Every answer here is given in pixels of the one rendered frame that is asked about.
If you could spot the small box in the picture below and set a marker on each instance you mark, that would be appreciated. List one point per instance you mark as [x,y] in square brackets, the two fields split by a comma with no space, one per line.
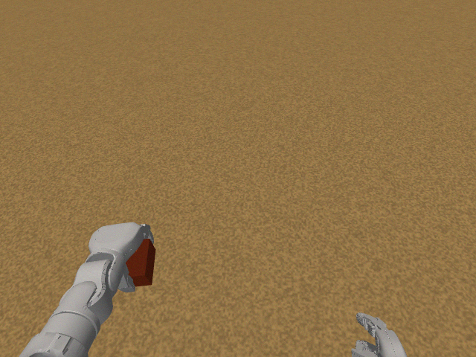
[141,264]

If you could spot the left robot hand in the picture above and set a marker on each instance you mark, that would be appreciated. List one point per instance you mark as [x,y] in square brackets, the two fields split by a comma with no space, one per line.
[124,238]

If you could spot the right robot hand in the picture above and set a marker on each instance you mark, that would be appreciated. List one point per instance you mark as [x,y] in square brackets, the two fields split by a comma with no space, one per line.
[387,342]

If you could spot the left robot arm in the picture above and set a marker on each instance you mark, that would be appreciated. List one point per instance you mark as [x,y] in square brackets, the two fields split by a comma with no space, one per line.
[75,323]

